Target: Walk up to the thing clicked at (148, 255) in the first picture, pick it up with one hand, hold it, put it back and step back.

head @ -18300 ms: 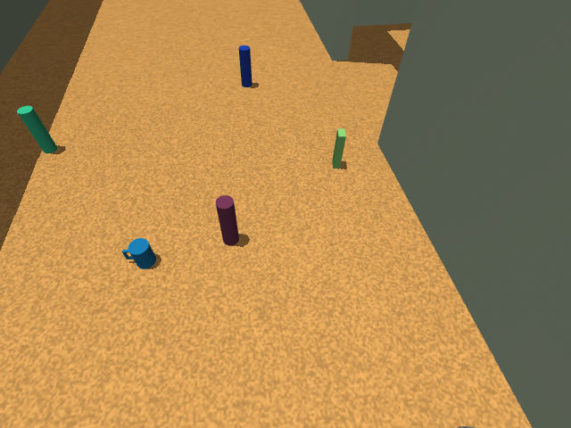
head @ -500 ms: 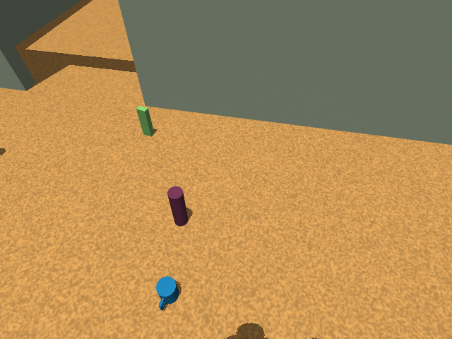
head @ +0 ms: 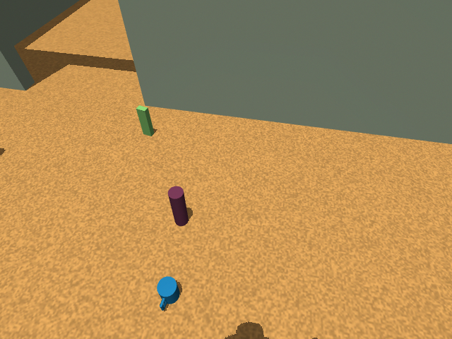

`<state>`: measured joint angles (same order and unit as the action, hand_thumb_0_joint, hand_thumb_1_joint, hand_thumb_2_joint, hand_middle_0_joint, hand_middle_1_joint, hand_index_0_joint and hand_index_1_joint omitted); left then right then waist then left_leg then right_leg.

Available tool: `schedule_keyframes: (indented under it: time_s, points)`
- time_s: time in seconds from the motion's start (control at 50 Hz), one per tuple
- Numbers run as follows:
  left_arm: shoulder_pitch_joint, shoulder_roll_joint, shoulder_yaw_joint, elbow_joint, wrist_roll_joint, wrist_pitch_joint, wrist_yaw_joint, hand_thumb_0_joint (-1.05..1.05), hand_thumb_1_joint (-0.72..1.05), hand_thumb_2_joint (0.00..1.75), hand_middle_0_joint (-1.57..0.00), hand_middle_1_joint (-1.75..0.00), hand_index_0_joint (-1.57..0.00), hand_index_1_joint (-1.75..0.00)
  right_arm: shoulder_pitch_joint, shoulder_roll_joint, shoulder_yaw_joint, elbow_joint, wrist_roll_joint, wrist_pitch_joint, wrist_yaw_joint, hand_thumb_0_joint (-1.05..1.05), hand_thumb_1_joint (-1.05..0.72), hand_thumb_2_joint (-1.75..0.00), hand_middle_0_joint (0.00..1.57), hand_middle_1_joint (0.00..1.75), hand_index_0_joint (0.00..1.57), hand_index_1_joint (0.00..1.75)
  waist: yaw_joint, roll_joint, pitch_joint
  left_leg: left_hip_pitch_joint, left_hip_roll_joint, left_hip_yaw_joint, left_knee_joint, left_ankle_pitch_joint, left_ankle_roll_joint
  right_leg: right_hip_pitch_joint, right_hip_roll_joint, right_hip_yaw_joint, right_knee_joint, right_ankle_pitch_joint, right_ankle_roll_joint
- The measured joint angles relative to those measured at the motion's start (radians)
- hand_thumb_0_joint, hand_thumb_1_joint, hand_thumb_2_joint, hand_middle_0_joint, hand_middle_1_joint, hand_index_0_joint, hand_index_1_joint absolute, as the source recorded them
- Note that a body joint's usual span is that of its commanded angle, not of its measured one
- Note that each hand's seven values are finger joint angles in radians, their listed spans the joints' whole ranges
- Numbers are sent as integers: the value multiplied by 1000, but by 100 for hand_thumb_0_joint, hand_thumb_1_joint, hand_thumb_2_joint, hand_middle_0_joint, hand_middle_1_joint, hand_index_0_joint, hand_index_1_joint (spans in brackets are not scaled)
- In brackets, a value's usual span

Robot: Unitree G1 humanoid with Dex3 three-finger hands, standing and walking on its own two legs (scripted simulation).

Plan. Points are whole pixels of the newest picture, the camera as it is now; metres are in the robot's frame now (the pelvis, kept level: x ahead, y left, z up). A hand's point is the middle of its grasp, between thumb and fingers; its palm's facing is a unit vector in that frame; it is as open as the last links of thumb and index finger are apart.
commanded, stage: stand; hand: left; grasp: from above
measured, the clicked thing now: (167, 294) +0.39 +0.24 -0.73
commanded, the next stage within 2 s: rise first in 0.40 s
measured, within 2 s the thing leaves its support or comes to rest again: neither
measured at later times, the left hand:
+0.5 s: hand out of the picture +0.07 +0.25 -0.16, palm faces -0.02 -0.94 -0.34, open 7.4 cm
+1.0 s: hand out of the picture +0.13 +0.26 -0.20, palm faces -0.08 -0.91 -0.41, open 13.1 cm
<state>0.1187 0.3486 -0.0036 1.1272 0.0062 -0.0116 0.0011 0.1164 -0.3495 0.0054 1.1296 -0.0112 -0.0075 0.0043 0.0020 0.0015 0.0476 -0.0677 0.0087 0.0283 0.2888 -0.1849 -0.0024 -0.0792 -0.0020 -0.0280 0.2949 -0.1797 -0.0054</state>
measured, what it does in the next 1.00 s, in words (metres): lowers itself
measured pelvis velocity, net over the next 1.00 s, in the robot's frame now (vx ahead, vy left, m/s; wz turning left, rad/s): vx -0.02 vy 0.01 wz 0.00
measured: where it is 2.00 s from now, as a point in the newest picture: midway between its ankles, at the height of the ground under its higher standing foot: outside the picture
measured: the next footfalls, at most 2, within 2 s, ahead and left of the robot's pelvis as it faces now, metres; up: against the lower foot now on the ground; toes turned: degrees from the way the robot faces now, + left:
none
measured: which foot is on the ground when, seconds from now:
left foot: down 0.00-1.00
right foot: down 0.00-1.00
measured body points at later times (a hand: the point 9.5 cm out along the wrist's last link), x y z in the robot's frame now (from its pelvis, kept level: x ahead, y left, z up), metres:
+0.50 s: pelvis +0.00 +0.00 +0.00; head +0.01 +0.00 +0.45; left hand +0.07 +0.30 -0.13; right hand +0.07 -0.30 -0.13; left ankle -0.02 +0.12 -0.75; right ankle -0.01 -0.11 -0.75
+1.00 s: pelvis -0.02 +0.01 -0.06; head +0.05 +0.02 +0.39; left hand +0.13 +0.31 -0.18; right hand +0.10 -0.25 -0.16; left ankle -0.02 +0.12 -0.75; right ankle -0.01 -0.11 -0.75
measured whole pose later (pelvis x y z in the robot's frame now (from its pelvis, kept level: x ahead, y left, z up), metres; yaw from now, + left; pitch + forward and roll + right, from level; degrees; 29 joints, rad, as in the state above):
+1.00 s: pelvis -0.02 +0.01 -0.06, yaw +0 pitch +12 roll -1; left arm 0.10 0.31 0.14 0.77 0.18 0.13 0.02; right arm 0.27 -0.25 -0.03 0.64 0.02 -0.09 -0.02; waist -0.03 0.00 -0.07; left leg -0.67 0.02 0.02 0.89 -0.43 0.02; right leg -0.66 -0.01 -0.03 0.86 -0.40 0.00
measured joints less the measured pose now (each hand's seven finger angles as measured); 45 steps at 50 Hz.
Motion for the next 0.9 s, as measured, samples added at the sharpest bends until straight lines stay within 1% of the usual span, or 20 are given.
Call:
schedule_keyframes:
  time_s: [0.52, 0.54, 0.56, 0.58, 0.62, 0.68, 0.72, 0.8, 0.9]
  points:
    - [3, -1, 0, -3, 0, -1, 1, 1, 90, 90, -20, -31, -21, -30, -2, 1, -3, -3, 1, 1, 0, 0, -90, -90, 20, 30, 21, 30, -1, -2, 0, 5, -3, 1, 0, -1, 4, 7, -3, 2, -5, 2, 4]
    - [11, -3, 6, -29, -11, 2, 6, 1, 89, 90, -20, -31, -20, -31, 13, 1, 1, -39, 17, 5, -7, 0, -91, -90, 20, 30, 21, 30, -4, -2, -10, -22, -4, -1, 19, -8, 5, -18, -4, -1, 13, -4, 4]
    - [3, -9, 15, -55, -22, -4, 12, 1, 88, 91, -19, -33, -20, -33, 32, 4, 3, -89, 34, -6, -17, 0, -91, -90, 20, 30, 21, 30, -5, -1, -9, -55, -5, -6, 48, -17, 7, -49, -6, -5, 40, -14, 4]
    - [-21, -17, 28, -65, -25, -14, 15, 1, 86, 91, -19, -35, -19, -35, 47, 9, 3, -134, 47, -18, -26, 0, -92, -91, 20, 30, 21, 30, -4, -1, -2, -86, -6, -10, 77, -25, 8, -77, -8, -9, 67, -23, 3]
    - [-84, -23, 56, -52, -12, -18, 10, 1, 80, 92, -18, -41, -18, -41, 63, 25, 0, -202, 57, -28, -36, 0, -92, -91, 20, 30, 20, 30, -6, -2, 1, -159, -6, -14, 136, -42, 8, -146, -9, -13, 122, -40, 1]
    - [-159, -15, 106, -44, 42, -13, -12, 1, 66, 93, -16, -55, -16, -55, 80, 62, -12, -278, 47, -37, -34, 0, -93, -91, 20, 30, 20, 30, -12, -13, -17, -276, -2, -12, 234, -74, 7, -265, -8, -11, 219, -71, -1]
    - [-165, -10, 129, -81, 73, -6, -17, 1, 55, 93, -13, -66, -14, -65, 97, 83, -20, -322, 42, -38, -29, 0, -94, -91, 20, 30, 21, 30, -16, -18, -31, -330, 1, -7, 288, -98, 7, -321, -6, -5, 274, -92, -2]
    - [-129, -20, 135, -174, 112, 53, -6, 1, 29, 94, -9, -86, -11, -84, 134, 106, -23, -388, 44, -32, -24, 0, -94, -91, 20, 30, 21, 30, -29, -10, -56, -383, 4, -4, 350, -129, 9, -371, -5, -2, 326, -117, 0]
    - [-84, -34, 133, -245, 144, 124, 9, 1, -6, 95, -7, -100, -10, -97, 155, 107, -22, -451, 40, -48, -19, 0, -93, -91, 20, 30, 21, 30, -36, 1, -90, -479, 7, -4, 459, -180, 14, -463, -4, -1, 424, -161, 5]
